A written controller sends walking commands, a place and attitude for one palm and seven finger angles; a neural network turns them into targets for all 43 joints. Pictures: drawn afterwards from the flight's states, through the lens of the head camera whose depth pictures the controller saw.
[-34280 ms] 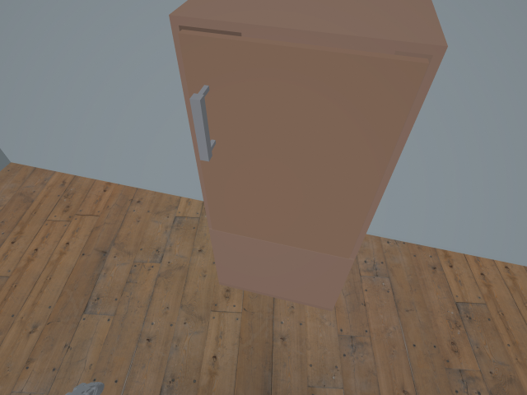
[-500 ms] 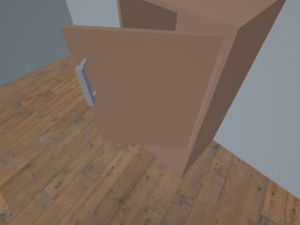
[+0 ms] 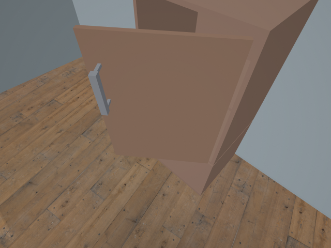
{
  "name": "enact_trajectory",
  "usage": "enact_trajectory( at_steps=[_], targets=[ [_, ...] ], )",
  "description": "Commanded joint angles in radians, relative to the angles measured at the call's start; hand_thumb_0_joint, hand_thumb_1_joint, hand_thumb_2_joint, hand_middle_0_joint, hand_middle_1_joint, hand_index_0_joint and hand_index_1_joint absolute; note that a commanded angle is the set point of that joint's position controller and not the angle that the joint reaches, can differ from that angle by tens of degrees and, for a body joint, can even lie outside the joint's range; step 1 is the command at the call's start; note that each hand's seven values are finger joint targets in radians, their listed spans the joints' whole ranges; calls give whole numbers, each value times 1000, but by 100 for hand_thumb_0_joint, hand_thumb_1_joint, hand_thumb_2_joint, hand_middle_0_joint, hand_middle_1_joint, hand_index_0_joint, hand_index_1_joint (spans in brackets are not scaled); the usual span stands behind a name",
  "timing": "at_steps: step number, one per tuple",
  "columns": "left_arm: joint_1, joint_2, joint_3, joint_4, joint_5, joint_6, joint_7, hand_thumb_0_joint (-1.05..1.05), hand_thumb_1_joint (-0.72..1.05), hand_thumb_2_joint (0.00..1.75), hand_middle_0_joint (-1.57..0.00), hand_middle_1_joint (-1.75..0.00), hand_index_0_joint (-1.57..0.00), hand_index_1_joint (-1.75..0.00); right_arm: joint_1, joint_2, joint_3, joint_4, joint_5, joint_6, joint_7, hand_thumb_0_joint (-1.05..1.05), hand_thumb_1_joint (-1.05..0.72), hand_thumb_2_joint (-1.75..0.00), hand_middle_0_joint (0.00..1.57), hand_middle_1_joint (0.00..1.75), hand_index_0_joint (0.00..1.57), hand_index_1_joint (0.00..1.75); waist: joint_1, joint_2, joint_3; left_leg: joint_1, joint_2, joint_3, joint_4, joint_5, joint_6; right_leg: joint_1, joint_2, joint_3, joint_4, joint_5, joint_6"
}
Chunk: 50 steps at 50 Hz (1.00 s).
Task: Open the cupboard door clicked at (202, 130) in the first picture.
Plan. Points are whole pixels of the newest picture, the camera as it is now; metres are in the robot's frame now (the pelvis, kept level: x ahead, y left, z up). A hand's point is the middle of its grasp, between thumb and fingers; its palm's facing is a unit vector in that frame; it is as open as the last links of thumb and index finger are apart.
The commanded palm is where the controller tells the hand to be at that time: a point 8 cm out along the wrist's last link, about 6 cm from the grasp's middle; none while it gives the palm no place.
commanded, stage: raise the hand with hooked fingers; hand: left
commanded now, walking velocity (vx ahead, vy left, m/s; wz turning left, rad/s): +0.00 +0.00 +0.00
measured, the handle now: (102, 90) +0.51 +0.23 +0.08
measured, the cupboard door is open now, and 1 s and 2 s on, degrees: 38 38 38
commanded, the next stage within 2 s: none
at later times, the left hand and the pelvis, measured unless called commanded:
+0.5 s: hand (74, 239) +0.14 +0.21 -0.03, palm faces +0.04 -1.00 -0.03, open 9.3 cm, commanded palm +0.13 +0.27 -0.01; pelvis -0.05 +0.01 -0.07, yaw +3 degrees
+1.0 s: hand (53, 202) +0.20 +0.26 +0.03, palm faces +0.00 -1.00 -0.06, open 12.3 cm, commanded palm +0.17 +0.31 +0.04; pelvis -0.03 +0.02 -0.04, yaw +2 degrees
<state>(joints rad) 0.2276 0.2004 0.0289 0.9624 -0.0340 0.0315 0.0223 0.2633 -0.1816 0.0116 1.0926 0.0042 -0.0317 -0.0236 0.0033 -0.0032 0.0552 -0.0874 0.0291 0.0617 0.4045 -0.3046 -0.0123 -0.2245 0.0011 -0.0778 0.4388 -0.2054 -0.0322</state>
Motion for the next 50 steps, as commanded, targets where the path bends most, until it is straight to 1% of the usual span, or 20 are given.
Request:
enact_trajectory(
  at_steps=[1, 2, 3, 5, 6, 7, 10, 11, 12, 13, 16, 20, 21, 23, 27, 31, 37, 45, 47, 50],
  targets=[
    [153, 69, 88, -923, -119, -139, 74, 0, 83, 87, -21, -34, -21, -34, -109, -144, -46, -370, 28, -273, -64, 0, -90, -90, 20, 30, 20, 30, 9, 284, -313, -12, -1, -61, -2, 541, -25, 115, -42, 22, 52, 174, -28],
    [96, -5, 44, -881, -129, -143, 53, 0, 81, 86, -21, -36, -21, -36, -71, -166, -47, -346, 30, -279, -53, 0, -90, -90, 20, 30, 20, 30, -43, 79, -139, -85, 3, -65, 28, 438, -10, -2, -33, -5, 31, 162, -1],
    [43, 24, 87, -897, -154, -201, 26, 0, 78, 85, -21, -37, -21, -37, -88, -193, -75, -408, 20, -293, -45, 0, -90, -90, 20, 30, 20, 30, -55, -97, -33, -183, 0, -86, 68, 320, 10, -78, -28, -20, 43, 141, 12],
    [241, 10, 142, -764, -183, -335, -64, 0, 74, 83, -21, -40, -21, -40, -90, -202, -93, -463, 4, -307, -30, 0, -90, -90, 20, 30, 20, 30, -11, -237, -61, -341, -23, -71, 156, 135, 15, -173, -26, -24, 117, -15, 26],
    [326, 8, 164, -721, -193, -407, -120, 0, 71, 82, -21, -42, -21, -42, -104, -197, -94, -499, 8, -314, -15, 0, -90, -90, 20, 30, 20, 30, 27, -165, -65, -391, -40, -53, 195, 94, 5, -192, -33, -9, 165, -48, 16],
    [331, -8, 153, -751, -210, -488, -180, 0, 69, 81, -22, -43, -22, -43, -110, -194, -92, -533, 6, -315, -2, 0, -90, -90, 20, 30, 20, 30, 35, -145, -116, -440, -52, -40, 240, 58, -3, -216, -33, -3, 222, -84, 11],
    [270, 47, 176, -758, -236, -704, -360, 0, 62, 78, -22, -48, -22, -48, -139, -209, -100, -617, 9, -323, 26, 0, -90, -90, 20, 30, 20, 30, 29, -130, -170, -603, -67, -27, 402, -47, -5, -329, -41, 59, 339, -179, 2],
    [243, 101, 208, -758, -237, -742, -423, 0, 60, 77, -22, -50, -22, -50, -129, -223, -106, -641, 14, -323, 34, 0, -90, -90, 20, 30, 20, 30, 31, -67, -194, -617, -69, -29, 446, -42, -3, -340, -49, 92, 371, -177, -11],
    [239, 124, 230, -791, -256, -738, -457, 0, 57, 76, -22, -51, -22, -51, -136, -224, -105, -675, 24, -320, 33, 0, -90, -90, 20, 30, 20, 30, 45, -75, -265, -638, -71, -25, 464, -45, 6, -338, -50, 101, 395, -186, -7],
    [228, 115, 228, -828, -282, -707, -477, 0, 55, 75, -22, -53, -22, -53, -144, -223, -101, -713, 34, -314, 27, 0, -90, -90, 20, 30, 20, 30, 48, -73, -294, -651, -74, -20, 470, -67, 13, -346, -47, 107, 398, -223, -1],
    [55, 171, 267, -1034, -340, -614, -462, 0, 48, 72, -23, -57, -23, -57, -124, -221, -89, -760, 41, -294, -1, 0, -90, -90, 20, 30, 20, 30, 28, 12, -337, -658, -68, -37, 490, -90, 21, -349, -40, 132, 396, -287, 7],
    [-18, 168, 224, -1242, -283, -561, -376, 0, 39, 68, -24, -63, -24, -63, -69, -198, -74, -749, 34, -272, -24, 0, -90, -90, 20, 30, 20, 30, -15, 70, -357, -589, -41, -70, 489, 18, 33, -334, -18, 82, 418, -114, 7],
    [-62, 188, 218, -1256, -274, -552, -373, 0, 36, 67, -24, -64, -24, -64, -60, -206, -64, -738, 28, -267, -30, 0, -90, -90, 20, 30, 20, 30, -35, 63, -330, -590, -32, -83, 496, 27, 35, -351, -6, 73, 430, -94, 3],
    [-38, 178, 209, -1212, -258, -528, -376, 0, 32, 65, -24, -68, -24, -68, -56, -199, -60, -716, 34, -267, -38, 0, -90, -90, 20, 30, 20, 30, -43, 80, -317, -584, -30, -89, 485, 13, 33, -360, -6, 58, 416, -103, 6],
    [-4, 218, 262, -1132, -282, -448, -417, 0, 22, 61, -25, -74, -25, -74, -71, -205, -47, -706, 40, -274, -46, 0, -90, -90, 20, 30, 20, 30, -19, 90, -346, -579, -35, -97, 447, 12, 26, -301, -7, 42, 388, -110, 8],
    [16, 257, 334, -1056, -324, -371, -430, 0, 13, 57, -25, -80, -25, -80, -93, -203, -36, -710, 41, -280, -51, 0, -90, -90, 20, 30, 20, 30, 9, 23, -332, -594, -39, -98, 405, 10, 24, -228, -13, 49, 339, -143, 9],
    [-26, 273, 359, -1089, -343, -388, -428, 0, -1, 51, -27, -88, -27, -88, -65, -208, -29, -702, 35, -306, -49, 0, -90, -90, 20, 30, 20, 30, 14, 16, -355, -531, -35, -97, 356, 70, 23, -187, -13, 33, 326, -66, 11],
    [-102, 309, 379, -1045, -331, -373, -433, 0, -20, 43, -28, -100, -28, -100, -43, -229, -33, -680, 42, -319, -58, 0, -90, -90, 20, 30, 20, 30, 3, 32, -285, -480, -32, -94, 301, 49, 23, -187, -18, 22, 277, -76, 14],
    [-161, 344, 402, -1066, -334, -367, -442, 0, -24, 41, -28, -103, -28, -103, -44, -232, -28, -678, 39, -316, -64, 0, -90, -90, 20, 30, 20, 30, 9, 80, -302, -439, -32, -95, 289, 90, 22, -155, -14, 23, 274, -26, 6],
    [-181, 344, 408, -1056, -335, -356, -445, 0, -31, 38, -29, -108, -29, -108, -43, -228, -28, -673, 42, -317, -70, 0, -90, -90, 20, 30, 20, 30, 13, 101, -313, -396, -29, -95, 273, 135, 18, -135, -13, 14, 265, 24, 8]
  ],
)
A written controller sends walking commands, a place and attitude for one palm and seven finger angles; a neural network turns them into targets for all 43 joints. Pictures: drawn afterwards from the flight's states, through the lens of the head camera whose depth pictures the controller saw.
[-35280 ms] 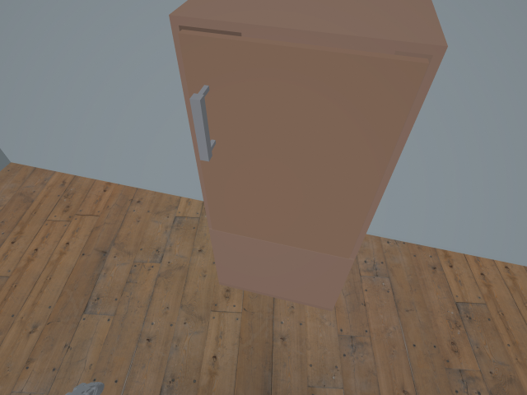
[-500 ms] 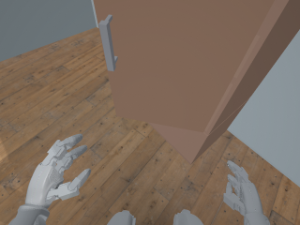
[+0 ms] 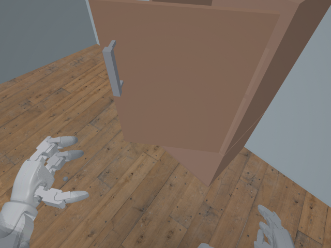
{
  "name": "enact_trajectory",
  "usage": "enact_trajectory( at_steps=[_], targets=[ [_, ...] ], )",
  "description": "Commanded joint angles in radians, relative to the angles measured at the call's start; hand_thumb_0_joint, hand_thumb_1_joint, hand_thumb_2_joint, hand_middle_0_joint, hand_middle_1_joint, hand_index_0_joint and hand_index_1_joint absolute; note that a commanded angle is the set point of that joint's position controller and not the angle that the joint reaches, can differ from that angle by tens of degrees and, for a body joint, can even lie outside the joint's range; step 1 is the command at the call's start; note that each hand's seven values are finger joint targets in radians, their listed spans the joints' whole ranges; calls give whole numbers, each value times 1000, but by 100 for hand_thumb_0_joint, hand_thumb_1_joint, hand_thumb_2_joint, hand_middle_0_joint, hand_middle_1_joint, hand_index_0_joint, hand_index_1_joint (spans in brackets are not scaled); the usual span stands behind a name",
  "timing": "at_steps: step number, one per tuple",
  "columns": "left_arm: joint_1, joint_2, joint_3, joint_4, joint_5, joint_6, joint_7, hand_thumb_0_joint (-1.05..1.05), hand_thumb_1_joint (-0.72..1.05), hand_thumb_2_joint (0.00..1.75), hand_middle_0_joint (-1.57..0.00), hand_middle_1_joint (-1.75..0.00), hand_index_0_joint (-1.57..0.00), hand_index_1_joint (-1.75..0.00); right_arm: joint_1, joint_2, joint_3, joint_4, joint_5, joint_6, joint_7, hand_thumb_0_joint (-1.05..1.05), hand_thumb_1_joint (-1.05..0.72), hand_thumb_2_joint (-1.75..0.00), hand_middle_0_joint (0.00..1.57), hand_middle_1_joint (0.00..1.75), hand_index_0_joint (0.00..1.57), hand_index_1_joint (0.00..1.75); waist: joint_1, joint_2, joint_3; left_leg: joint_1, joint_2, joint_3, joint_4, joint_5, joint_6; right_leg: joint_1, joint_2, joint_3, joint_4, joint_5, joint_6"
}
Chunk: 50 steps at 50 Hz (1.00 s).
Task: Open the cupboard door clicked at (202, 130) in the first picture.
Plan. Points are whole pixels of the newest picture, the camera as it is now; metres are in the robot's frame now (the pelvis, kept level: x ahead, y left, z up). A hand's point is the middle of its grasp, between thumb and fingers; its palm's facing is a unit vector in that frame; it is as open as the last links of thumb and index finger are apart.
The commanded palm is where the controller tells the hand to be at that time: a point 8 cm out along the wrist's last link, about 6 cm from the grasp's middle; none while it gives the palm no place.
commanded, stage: raise the hand with hooked fingers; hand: left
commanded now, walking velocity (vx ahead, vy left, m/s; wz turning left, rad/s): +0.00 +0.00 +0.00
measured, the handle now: (115, 69) +0.55 +0.18 +0.12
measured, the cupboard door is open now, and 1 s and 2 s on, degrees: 38 38 38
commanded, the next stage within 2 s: move the hooked fingers beside the handle in 1.06 s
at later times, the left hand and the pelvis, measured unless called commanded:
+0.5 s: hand (43, 140) +0.29 +0.27 +0.13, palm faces -0.01 -1.00 -0.05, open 13.9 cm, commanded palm +0.27 +0.32 +0.14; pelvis +0.01 +0.00 +0.02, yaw +0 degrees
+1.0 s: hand (47, 135) +0.30 +0.26 +0.14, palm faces +0.00 -1.00 -0.04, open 13.9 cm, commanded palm +0.27 +0.31 +0.14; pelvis +0.01 -0.01 +0.03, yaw +0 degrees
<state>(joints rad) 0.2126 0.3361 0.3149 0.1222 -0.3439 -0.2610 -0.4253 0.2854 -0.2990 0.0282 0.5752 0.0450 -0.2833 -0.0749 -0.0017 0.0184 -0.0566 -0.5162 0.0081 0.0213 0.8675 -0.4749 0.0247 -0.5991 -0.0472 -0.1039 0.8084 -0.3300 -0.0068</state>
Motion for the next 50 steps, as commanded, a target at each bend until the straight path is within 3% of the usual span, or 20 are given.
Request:
enact_trajectory(
  at_steps=[1, 3, 6, 8, 11, 13, 16, 20, 21, 25, 28, 30, 32, 35, 36, 38, 40, 41, 44, 50],
  targets=[
    [-195, 223, 125, -195, -28, -50, -4, 0, -34, 37, -29, -110, -29, -110, -62, -116, -38, -152, -4, -62, -19, 0, -90, -90, 20, 30, 20, 30, 12, 77, -175, 35, -8, -59, -192, 312, -19, 242, 43, 40, -108, 162, -23],
    [-222, 220, 126, -161, -29, -35, -17, 0, -38, 35, -29, -112, -29, -112, -64, -116, -40, -145, 4, -56, -23, 0, -90, -90, 20, 30, 20, 30, 9, 58, -164, 48, -7, -57, -208, 303, -17, 248, 42, 39, -128, 161, -18],
    [-291, 247, 133, -158, -26, -5, -34, 0, -45, 32, -30, -117, -30, -117, -69, -117, -33, -149, 2, -54, -26, 0, -90, -90, 20, 30, 20, 30, 16, 101, -176, 89, -9, -60, -223, 338, -19, 273, 46, 41, -137, 196, -24],
    [-299, 259, 147, -136, -23, 13, -46, 0, -50, 30, -30, -120, -30, -120, -66, -115, -34, -148, 4, -48, -28, 0, -90, -90, 20, 30, 20, 30, 17, 76, -197, 112, -5, -58, -235, 380, -20, 296, 44, 36, -147, 234, -20],
    [-351, 272, 154, -101, -28, 37, -58, 0, -50, 30, -30, -120, -30, -120, -72, -117, -26, -143, 4, -41, -29, 0, -90, -90, 20, 30, 20, 30, 19, 68, -160, 120, -5, -62, -250, 384, -23, 305, 50, 33, -161, 242, -24],
    [-378, 295, 179, -85, -33, 47, -68, 0, -50, 30, -30, -120, -30, -120, -71, -116, -26, -141, 5, -34, -32, 0, -90, -90, 20, 30, 20, 30, 18, 52, -193, 142, -5, -58, -258, 402, -20, 324, 48, 36, -175, 265, -20],
    [-431, 316, 191, -49, -36, 63, -81, 0, -50, 30, -30, -120, -30, -120, -80, -116, -19, -137, 5, -28, -34, 0, -90, -90, 20, 30, 20, 30, 22, 68, -164, 142, -9, -53, -270, 390, -19, 336, 48, 42, -193, 262, -25],
    [-487, 330, 198, -3, -35, 78, -100, 0, -50, 30, -30, -120, -30, -120, -76, -116, -20, -130, 9, -20, -40, 0, -90, -90, 20, 30, 20, 30, 14, 47, -172, 160, -7, -52, -287, 392, -16, 342, 44, 41, -211, 264, -19],
    [-507, 358, 214, 4, -36, 79, -106, 0, -50, 30, -30, -120, -30, -120, -76, -120, -19, -129, 7, -17, -40, 0, -90, -90, 20, 30, 20, 30, 21, 42, -177, 164, -8, -51, -287, 400, -16, 360, 45, 46, -213, 274, -23],
    [-568, 390, 236, 24, -37, 85, -117, 0, -50, 30, -30, -120, -30, -120, -80, -119, -18, -126, 9, -13, -45, 0, -90, -90, 20, 30, 20, 30, 22, 78, -201, 190, -11, -51, -305, 403, -14, 373, 40, 50, -230, 274, -23],
    [-604, 420, 252, 49, -34, 92, -124, 0, -50, 30, -30, -120, -30, -120, -70, -122, -19, -122, 11, -8, -46, 0, -90, -90, 20, 30, 20, 30, 24, 72, -204, 210, -9, -53, -321, 430, -14, 386, 41, 46, -240, 292, -24],
    [-556, 373, 223, 101, -37, 105, -133, 0, -50, 30, -30, -120, -30, -120, -63, -124, -23, -120, 13, -8, -43, 0, -90, -90, 20, 30, 20, 30, 23, 44, -180, 199, -10, -49, -325, 431, -12, 375, 39, 43, -242, 294, -21],
    [-541, 370, 216, 119, -37, 115, -146, 0, -50, 30, -30, -120, -30, -120, -62, -127, -23, -124, 14, -6, -35, 0, -90, -90, 20, 30, 20, 30, 29, 31, -172, 196, -10, -46, -328, 438, -12, 380, 39, 45, -243, 306, -22],
    [-554, 379, 223, 86, -32, 114, -137, 0, -50, 30, -30, -120, -30, -120, -68, -129, -29, -132, 14, -5, -32, 0, -90, -90, 20, 30, 20, 30, 30, 53, -180, 200, -12, -43, -331, 418, -12, 370, 37, 46, -246, 283, -21],
    [-559, 404, 242, 74, -33, 109, -132, 0, -50, 30, -30, -120, -30, -120, -66, -131, -27, -134, 10, -5, -29, 0, -90, -90, 20, 30, 20, 30, 36, 43, -176, 197, -13, -45, -330, 416, -12, 379, 39, 49, -245, 282, -25],
    [-565, 400, 247, 61, -32, 97, -121, 0, -50, 30, -30, -120, -30, -120, -66, -127, -29, -136, 12, -5, -31, 0, -90, -90, 20, 30, 20, 30, 33, 34, -189, 197, -12, -43, -338, 399, -11, 384, 40, 49, -249, 267, -22],
    [-578, 412, 260, 30, -26, 81, -104, 0, -50, 30, -30, -120, -30, -120, -69, -124, -28, -137, 9, -9, -34, 0, -90, -90, 20, 30, 20, 30, 35, 75, -210, 210, -13, -41, -340, 397, -11, 389, 37, 52, -251, 264, -23],
    [-584, 430, 267, 26, -24, 77, -102, 0, -50, 30, -30, -120, -30, -120, -68, -125, -26, -134, 7, -9, -34, 0, -90, -90, 20, 30, 20, 30, 35, 66, -204, 208, -13, -37, -336, 393, -9, 399, 38, 59, -252, 265, -24],
    [-584, 382, 232, 71, -23, 80, -105, 0, -50, 30, -30, -120, -30, -120, -68, -123, -25, -123, 12, -8, -43, 0, -90, -90, 20, 30, 20, 30, 21, 49, -162, 190, -13, -33, -344, 355, -7, 378, 38, 57, -265, 240, -19],
    [-604, 389, 229, 68, -21, 77, -115, 0, -50, 30, -30, -120, -30, -120, -75, -122, -25, -121, 13, -15, -51, 0, -90, -90, 20, 30, 20, 30, 18, 60, -176, 203, -15, -35, -341, 343, -3, 384, 35, 64, -270, 229, -19]
  ],
)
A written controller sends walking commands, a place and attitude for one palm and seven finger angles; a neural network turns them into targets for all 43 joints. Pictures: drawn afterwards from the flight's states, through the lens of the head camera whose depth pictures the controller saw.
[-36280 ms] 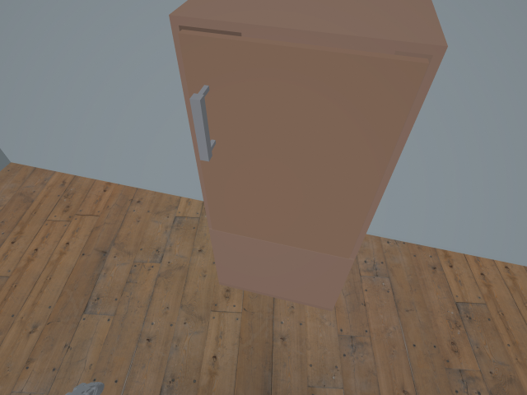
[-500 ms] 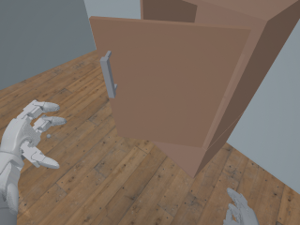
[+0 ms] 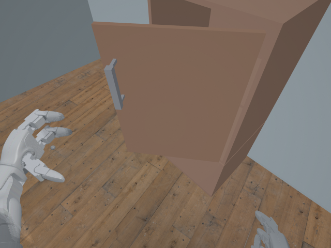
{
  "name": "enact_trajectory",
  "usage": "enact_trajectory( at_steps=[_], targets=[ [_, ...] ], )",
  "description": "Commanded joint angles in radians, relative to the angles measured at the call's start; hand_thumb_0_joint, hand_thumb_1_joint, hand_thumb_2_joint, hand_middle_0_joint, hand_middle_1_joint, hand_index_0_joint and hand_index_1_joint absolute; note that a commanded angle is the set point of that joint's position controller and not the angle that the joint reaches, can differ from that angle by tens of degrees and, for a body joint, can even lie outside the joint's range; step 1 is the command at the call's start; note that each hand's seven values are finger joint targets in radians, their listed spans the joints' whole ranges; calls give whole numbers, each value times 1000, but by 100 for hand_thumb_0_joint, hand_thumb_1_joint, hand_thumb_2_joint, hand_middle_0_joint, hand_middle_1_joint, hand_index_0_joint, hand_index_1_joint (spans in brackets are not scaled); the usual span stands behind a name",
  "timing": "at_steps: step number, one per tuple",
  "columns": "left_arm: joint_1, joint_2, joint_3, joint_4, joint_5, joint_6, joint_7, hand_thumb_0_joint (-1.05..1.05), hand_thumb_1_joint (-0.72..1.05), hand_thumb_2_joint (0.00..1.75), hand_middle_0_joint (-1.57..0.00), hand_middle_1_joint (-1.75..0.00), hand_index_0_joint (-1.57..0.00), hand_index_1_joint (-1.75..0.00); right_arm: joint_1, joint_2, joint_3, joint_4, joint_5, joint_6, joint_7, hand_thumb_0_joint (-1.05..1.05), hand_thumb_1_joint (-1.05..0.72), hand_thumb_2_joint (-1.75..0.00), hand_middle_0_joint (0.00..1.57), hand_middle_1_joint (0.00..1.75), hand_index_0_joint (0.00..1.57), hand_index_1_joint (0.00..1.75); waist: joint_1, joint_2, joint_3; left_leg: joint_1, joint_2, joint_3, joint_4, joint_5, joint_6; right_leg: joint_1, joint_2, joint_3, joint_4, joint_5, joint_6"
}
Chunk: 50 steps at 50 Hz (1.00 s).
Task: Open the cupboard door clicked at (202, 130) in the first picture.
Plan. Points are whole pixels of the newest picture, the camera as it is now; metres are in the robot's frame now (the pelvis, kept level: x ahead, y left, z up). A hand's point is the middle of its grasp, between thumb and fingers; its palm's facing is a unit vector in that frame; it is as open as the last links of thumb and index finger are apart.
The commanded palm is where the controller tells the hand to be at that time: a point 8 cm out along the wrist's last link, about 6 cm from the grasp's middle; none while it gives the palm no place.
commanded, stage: raise the hand with hooked fingers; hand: left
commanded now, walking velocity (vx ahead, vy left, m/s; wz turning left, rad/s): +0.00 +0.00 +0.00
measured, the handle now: (116, 85) +0.54 +0.20 +0.09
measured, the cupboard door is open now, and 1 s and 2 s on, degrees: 38 38 37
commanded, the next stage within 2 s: move the hooked fingers beside the handle in 0.06 s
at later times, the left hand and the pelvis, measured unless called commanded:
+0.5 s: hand (62, 134) +0.33 +0.27 +0.11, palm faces -0.03 -1.00 -0.02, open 14.0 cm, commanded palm +0.31 +0.32 +0.11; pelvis -0.01 +0.00 +0.00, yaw +0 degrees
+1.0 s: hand (77, 113) +0.40 +0.27 +0.11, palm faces -0.05 -1.00 +0.00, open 13.9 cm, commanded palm +0.38 +0.32 +0.11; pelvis +0.00 +0.01 -0.01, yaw -1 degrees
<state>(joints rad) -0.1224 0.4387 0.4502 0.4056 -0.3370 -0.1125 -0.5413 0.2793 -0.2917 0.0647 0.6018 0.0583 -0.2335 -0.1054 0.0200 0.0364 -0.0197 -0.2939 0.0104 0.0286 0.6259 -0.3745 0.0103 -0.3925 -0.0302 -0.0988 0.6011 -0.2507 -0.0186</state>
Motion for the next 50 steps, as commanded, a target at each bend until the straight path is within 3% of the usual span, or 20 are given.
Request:
enact_trajectory(
  at_steps=[1, 8, 10, 12, 14, 17, 19, 22, 24, 28, 30, 33, 36, 38, 40, 41, 44, 47, 48, 50],
  targets=[
    [-269, 298, 97, -216, -30, -71, -1, 0, -50, 30, -30, -120, -30, -120, -66, -132, -58, -146, -3, -64, -19, 0, -90, -90, 20, 30, 20, 30, 0, 21, -211, -25, -16, -42, -97, 248, 11, 187, 20, 61, -61, 160, -8],
    [-269, 283, 88, -192, -34, -64, -10, 0, -50, 30, -30, -120, -30, -120, -72, -129, -58, -148, 1, -63, -17, 0, -90, -90, 20, 30, 20, 30, -3, 22, -202, -40, -19, -35, -94, 236, 12, 181, 17, 66, -62, 159, -4],
    [-312, 280, 77, -189, -28, -68, -2, 0, -50, 30, -30, -120, -30, -120, -70, -129, -58, -142, 1, -63, -22, 0, -90, -90, 20, 30, 20, 30, -11, 46, -204, -38, -20, -36, -92, 224, 11, 163, 16, 66, -62, 144, -4],
    [-361, 304, 86, -168, -26, -73, 1, 0, -50, 30, -30, -120, -30, -120, -63, -132, -58, -136, 0, -60, -25, 0, -90, -90, 20, 30, 20, 30, -15, 7, -210, -44, -17, -40, -91, 223, 12, 175, 18, 69, -61, 143, -3],
    [-396, 311, 85, -128, -17, -80, 1, 0, -50, 30, -30, -120, -30, -120, -55, -135, -59, -128, 0, -57, -29, 0, -90, -90, 20, 30, 20, 30, -23, 13, -218, -49, -19, -38, -86, 218, 12, 168, 15, 70, -58, 141, -2],
    [-471, 306, 53, -89, -8, -87, -6, 0, -50, 30, -30, -120, -30, -120, -51, -136, -57, -119, 1, -52, -31, 0, -90, -90, 20, 30, 20, 30, -33, 51, -213, -53, -20, -36, -83, 202, 10, 148, 12, 76, -56, 122, -6],
    [-484, 295, 41, -56, -2, -92, -7, 0, -50, 30, -30, -120, -30, -120, -42, -140, -59, -121, 0, -51, -30, 0, -90, -90, 20, 30, 20, 30, -32, 35, -234, -51, -19, -42, -81, 219, 9, 147, 13, 67, -46, 140, -7],
    [-485, 350, 84, 25, 1, -89, -12, 0, -50, 30, -30, -120, -30, -120, -23, -149, -59, -115, -3, -38, -25, 0, -90, -90, 20, 30, 20, 30, -27, -11, -249, -92, -20, -34, -67, 230, 11, 169, 11, 77, -36, 164, -6],
    [-543, 338, 62, 46, 7, -97, -14, 0, -50, 30, -30, -120, -30, -120, -21, -149, -59, -116, -1, -33, -22, 0, -90, -90, 20, 30, 20, 30, -36, 23, -242, -99, -20, -34, -68, 213, 9, 143, 10, 77, -35, 143, -7],
    [-602, 381, 83, 81, 21, -116, -7, 0, -50, 30, -30, -120, -30, -120, 7, -157, -64, -115, -4, -20, -14, 0, -90, -90, 20, 30, 20, 30, -34, 32, -287, -106, -20, -36, -60, 233, 7, 151, 12, 76, -16, 165, -11],
    [-590, 349, 60, 81, 22, -122, -4, 0, -50, 30, -30, -120, -30, -120, 15, -154, -66, -122, -5, -17, -9, 0, -90, -90, 20, 30, 20, 30, -32, 52, -314, -92, -20, -36, -58, 256, 6, 147, 13, 72, -10, 188, -13],
    [-616, 373, 75, 139, 24, -120, -2, 0, -50, 30, -30, -120, -30, -120, 35, -162, -67, -117, -5, 0, -4, 0, -90, -90, 20, 30, 20, 30, -42, -11, -297, -131, -18, -33, -55, 242, 10, 148, 16, 77, -10, 193, -7],
    [-681, 396, 73, 166, 35, -128, 0, 0, -50, 30, -30, -120, -30, -120, 50, -168, -67, -111, -7, 14, -1, 0, -90, -90, 20, 30, 20, 30, -49, 22, -288, -140, -18, -31, -49, 232, 9, 130, 17, 81, -5, 179, -11],
    [-702, 402, 74, 151, 44, -143, 4, 0, -50, 30, -30, -120, -30, -120, 62, -165, -71, -113, -8, 20, 1, 0, -90, -90, 20, 30, 20, 30, -47, 52, -341, -118, -19, -33, -48, 270, 8, 144, 19, 79, 6, 214, -12],
    [-720, 398, 68, 181, 49, -149, 9, 0, -50, 30, -30, -120, -30, -120, 73, -165, -71, -107, -8, 26, 1, 0, -90, -90, 20, 30, 20, 30, -56, 46, -336, -121, -16, -35, -44, 261, 7, 124, 21, 77, 4, 205, -11],
    [-743, 395, 60, 206, 43, -150, 5, 0, -50, 30, -30, -120, -30, -120, 83, -170, -70, -102, -9, 33, 1, 0, -90, -90, 20, 30, 20, 30, -64, 2, -319, -130, -13, -38, -43, 269, 8, 125, 24, 72, 7, 215, -12],
    [-741, 437, 98, 260, 50, -153, 5, 0, -50, 30, -30, -120, -30, -120, 95, -175, -72, -97, -10, 46, 4, 0, -90, -90, 20, 30, 20, 30, -56, 22, -340, -154, -16, -30, -38, 260, 10, 134, 21, 82, 10, 220, -9],
    [-782, 447, 90, 274, 63, -163, -1, 0, -50, 30, -30, -120, -30, -120, 112, -177, -75, -98, -12, 63, 9, 0, -90, -90, 20, 30, 20, 30, -61, 18, -368, -143, -15, -32, -30, 308, 11, 138, 24, 79, 24, 268, -10],
    [-785, 443, 86, 273, 64, -167, -4, 0, -50, 30, -30, -120, -30, -120, 113, -175, -76, -97, -12, 67, 10, 0, -90, -90, 20, 30, 20, 30, -63, 50, -380, -137, -16, -26, -23, 322, 10, 136, 23, 84, 25, 285, -9],
    [-819, 437, 77, 296, 65, -174, -5, 0, -50, 30, -30, -120, -30, -120, 120, -174, -75, -92, -13, 75, 11, 0, -90, -90, 20, 30, 20, 30, -74, 47, -361, -138, -12, -34, -22, 320, 7, 109, 25, 75, 24, 273, -11]
  ],
)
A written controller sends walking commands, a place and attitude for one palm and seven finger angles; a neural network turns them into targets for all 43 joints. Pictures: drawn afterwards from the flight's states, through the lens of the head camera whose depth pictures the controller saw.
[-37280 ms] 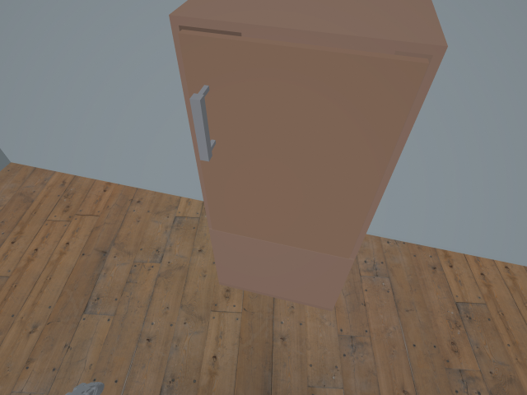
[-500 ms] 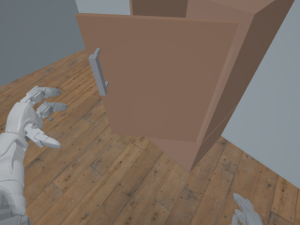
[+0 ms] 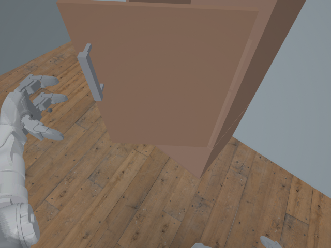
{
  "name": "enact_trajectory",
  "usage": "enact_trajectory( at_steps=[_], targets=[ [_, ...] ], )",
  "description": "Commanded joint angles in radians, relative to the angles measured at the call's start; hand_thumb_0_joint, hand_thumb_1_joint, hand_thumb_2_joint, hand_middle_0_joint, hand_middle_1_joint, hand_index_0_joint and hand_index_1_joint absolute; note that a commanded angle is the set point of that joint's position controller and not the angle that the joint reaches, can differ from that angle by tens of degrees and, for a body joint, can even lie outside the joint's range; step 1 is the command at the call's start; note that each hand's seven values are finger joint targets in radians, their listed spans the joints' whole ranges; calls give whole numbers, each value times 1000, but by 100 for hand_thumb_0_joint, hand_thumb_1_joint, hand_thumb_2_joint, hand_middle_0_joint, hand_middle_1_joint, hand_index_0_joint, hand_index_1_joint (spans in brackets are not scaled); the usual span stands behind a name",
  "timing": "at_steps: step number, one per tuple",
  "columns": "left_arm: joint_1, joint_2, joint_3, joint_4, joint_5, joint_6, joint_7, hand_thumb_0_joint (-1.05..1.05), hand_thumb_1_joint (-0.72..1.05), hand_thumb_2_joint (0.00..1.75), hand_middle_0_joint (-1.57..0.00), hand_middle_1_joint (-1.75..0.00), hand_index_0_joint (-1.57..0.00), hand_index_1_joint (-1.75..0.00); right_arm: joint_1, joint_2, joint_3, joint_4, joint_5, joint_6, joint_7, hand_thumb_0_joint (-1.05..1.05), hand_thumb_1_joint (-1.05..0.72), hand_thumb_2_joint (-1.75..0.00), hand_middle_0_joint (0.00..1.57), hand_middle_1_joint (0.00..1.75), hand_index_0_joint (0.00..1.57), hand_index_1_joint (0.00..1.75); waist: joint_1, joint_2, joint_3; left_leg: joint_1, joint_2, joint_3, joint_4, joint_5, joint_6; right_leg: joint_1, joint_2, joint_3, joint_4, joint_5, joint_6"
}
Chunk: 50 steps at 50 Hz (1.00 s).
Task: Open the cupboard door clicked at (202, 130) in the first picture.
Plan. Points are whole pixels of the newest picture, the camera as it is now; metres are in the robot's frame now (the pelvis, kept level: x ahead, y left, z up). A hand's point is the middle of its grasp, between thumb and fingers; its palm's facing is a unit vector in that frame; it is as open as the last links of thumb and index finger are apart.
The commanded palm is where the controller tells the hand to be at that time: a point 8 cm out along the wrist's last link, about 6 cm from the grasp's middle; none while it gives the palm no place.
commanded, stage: move the hooked fingers beside the handle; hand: left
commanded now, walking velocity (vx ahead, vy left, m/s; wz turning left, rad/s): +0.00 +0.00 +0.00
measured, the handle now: (93, 74) +0.54 +0.20 +0.10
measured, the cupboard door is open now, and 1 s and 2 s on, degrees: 38 37 37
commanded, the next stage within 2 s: slide the fingers in behind the handle in 1.56 s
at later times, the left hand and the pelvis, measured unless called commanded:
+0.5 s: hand (57, 93) +0.45 +0.26 +0.11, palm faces -0.05 -1.00 +0.00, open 14.0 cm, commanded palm +0.44 +0.31 +0.11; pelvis +0.00 +0.01 -0.01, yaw +0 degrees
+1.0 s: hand (69, 81) +0.50 +0.25 +0.10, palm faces -0.06 -1.00 -0.01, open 13.9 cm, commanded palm +0.47 +0.31 +0.10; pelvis +0.01 +0.01 -0.01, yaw -2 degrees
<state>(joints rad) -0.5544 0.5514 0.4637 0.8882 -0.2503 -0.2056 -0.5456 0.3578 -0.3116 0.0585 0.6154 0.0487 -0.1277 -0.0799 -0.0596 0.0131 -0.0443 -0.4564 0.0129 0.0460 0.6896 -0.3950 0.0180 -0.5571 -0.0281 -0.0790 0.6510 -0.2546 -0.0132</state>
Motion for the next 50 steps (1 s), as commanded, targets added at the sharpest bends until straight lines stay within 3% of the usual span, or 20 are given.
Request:
enact_trajectory(
  at_steps=[1, 2, 3, 9, 12, 16, 17, 20, 21, 26, 28, 29, 32, 35, 38, 42, 43, 47, 48, 50],
  targets=[
    [-397, 329, 63, -186, -27, -85, -6, 0, -50, 30, -30, -120, -30, -120, 48, -158, -70, -107, -4, -24, -14, 0, -90, -90, 20, 30, 20, 30, 8, 60, -346, 28, -13, -51, -80, 362, 0, 283, 25, 57, -18, 298, -19],
    [-405, 333, 65, -201, -24, -91, -7, 0, -50, 30, -30, -120, -30, -120, 53, -157, -72, -108, -3, -20, -12, 0, -90, -90, 20, 30, 20, 30, 11, 79, -374, 49, -14, -55, -79, 395, -1, 282, 26, 54, -15, 313, -18],
    [-403, 292, 32, -192, -26, -89, -12, 0, -50, 30, -30, -120, -30, -120, 52, -153, -72, -110, -3, -18, -11, 0, -90, -90, 20, 30, 20, 30, 3, 77, -377, 63, -12, -55, -78, 404, -2, 268, 28, 52, -18, 312, -16],
    [-435, 287, 28, -163, -17, -80, 4, 0, -50, 30, -30, -120, -30, -120, 68, -156, -76, -101, -6, 8, -4, 0, -90, -90, 20, 30, 20, 30, -6, 76, -371, 70, -7, -59, -72, 429, -8, 234, 29, 45, -20, 310, -14],
    [-481, 321, 47, -143, -7, -88, 18, 0, -50, 30, -30, -120, -30, -120, 80, -158, -76, -94, -9, 22, -3, 0, -90, -90, 20, 30, 20, 30, -8, 75, -375, 67, -6, -65, -70, 433, -10, 230, 30, 44, -16, 307, -16],
    [-580, 341, 36, -49, 12, -106, 25, 0, -50, 30, -30, -120, -30, -120, 88, -163, -68, -83, -10, 39, -7, 0, -90, -90, 20, 30, 20, 30, -34, 57, -321, 13, -8, -64, -66, 344, -3, 199, 31, 46, -15, 257, -18],
    [-605, 370, 51, -48, 21, -116, 26, 0, -50, 30, -30, -120, -30, -120, 92, -164, -67, -80, -11, 43, -7, 0, -90, -90, 20, 30, 20, 30, -31, 72, -346, 13, -9, -65, -63, 346, -3, 210, 30, 50, -11, 262, -17],
    [-634, 363, 27, -17, 38, -133, 20, 0, -50, 30, -30, -120, -30, -120, 100, -162, -66, -74, -13, 51, -7, 0, -90, -90, 20, 30, 20, 30, -39, 110, -374, 24, -9, -69, -49, 361, -6, 190, 29, 52, -5, 258, -17],
    [-677, 338, 0, -24, 32, -138, 14, 0, -50, 30, -30, -120, -30, -120, 108, -162, -65, -71, -14, 56, -7, 0, -90, -90, 20, 30, 20, 30, -54, 128, -381, 48, -5, -72, -43, 394, -10, 172, 32, 47, 1, 270, -20],
    [-710, 362, 14, 78, 36, -126, 14, 0, -50, 30, -30, -120, -30, -120, 135, -174, -66, -58, -17, 75, -7, 0, -90, -90, 20, 30, 20, 30, -71, 60, -378, -3, -3, -78, -30, 364, -3, 156, 36, 47, 8, 257, -15],
    [-723, 413, 40, 91, 57, -124, 19, 0, -50, 30, -30, -120, -30, -120, 149, -177, -65, -54, -20, 87, -4, 0, -90, -90, 20, 30, 20, 30, -65, 97, -408, -9, -4, -78, -24, 385, -6, 161, 33, 51, 15, 275, -15],
    [-729, 399, 25, 98, 63, -122, 20, 0, -50, 30, -30, -120, -30, -120, 155, -175, -65, -55, -22, 92, -2, 0, -90, -90, 20, 30, 20, 30, -72, 100, -414, -12, -4, -75, -19, 384, -5, 156, 34, 53, 15, 278, -13],
    [-760, 452, 57, 94, 70, -131, 25, 0, -50, 30, -30, -120, -30, -120, 177, -181, -67, -58, -26, 109, 2, 0, -90, -90, 20, 30, 20, 30, -73, 100, -442, -8, 2, -82, -10, 416, -8, 156, 40, 51, 26, 291, -15],
    [-792, 442, 40, 113, 80, -132, 28, 0, -50, 30, -30, -120, -30, -120, 190, -182, -67, -55, -26, 123, 4, 0, -90, -90, 20, 30, 20, 30, -89, 103, -435, -25, 2, -81, -7, 388, -2, 140, 41, 53, 22, 276, -13],
    [-818, 438, 35, 82, 84, -138, 28, 0, -50, 30, -30, -120, -30, -120, 210, -178, -72, -50, -30, 136, 8, 0, -90, -90, 20, 30, 20, 30, -89, 173, -494, 55, 8, -91, 10, 487, -16, 110, 46, 48, 28, 301, -15],
    [-717, 439, 60, 142, 77, -118, 32, 0, -50, 30, -30, -120, -30, -120, 222, -184, -73, -61, -31, 157, 16, 0, -90, -90, 20, 30, 20, 30, -76, 88, -447, 3, 11, -84, 9, 493, -8, 125, 51, 42, 30, 321, -13],
    [-718, 441, 56, 129, 85, -114, 34, 0, -50, 30, -30, -120, -30, -120, 219, -182, -72, -69, -33, 163, 18, 0, -90, -90, 20, 30, 20, 30, -71, 121, -449, -9, 8, -79, 5, 476, -7, 128, 48, 44, 31, 317, -13],
    [-674, 481, 96, 69, 85, -125, 42, 0, -50, 30, -30, -120, -30, -120, 223, -180, -79, -89, -32, 179, 25, 0, -90, -90, 20, 30, 20, 30, -56, 109, -493, -4, 7, -70, 11, 513, -4, 178, 50, 49, 39, 369, -13],
    [-685, 463, 85, 50, 82, -129, 39, 0, -50, 30, -30, -120, -30, -120, 218, -176, -79, -92, -32, 181, 26, 0, -90, -90, 20, 30, 20, 30, -57, 134, -493, 5, 7, -67, 11, 513, -4, 174, 50, 51, 38, 371, -13],
    [-664, 443, 83, 38, 68, -133, 35, 0, -50, 30, -30, -120, -30, -120, 213, -174, -81, -95, -30, 183, 28, 0, -90, -90, 20, 30, 20, 30, -58, 108, -480, 9, 10, -66, 10, 509, 0, 175, 53, 50, 32, 371, -12]
  ],
)
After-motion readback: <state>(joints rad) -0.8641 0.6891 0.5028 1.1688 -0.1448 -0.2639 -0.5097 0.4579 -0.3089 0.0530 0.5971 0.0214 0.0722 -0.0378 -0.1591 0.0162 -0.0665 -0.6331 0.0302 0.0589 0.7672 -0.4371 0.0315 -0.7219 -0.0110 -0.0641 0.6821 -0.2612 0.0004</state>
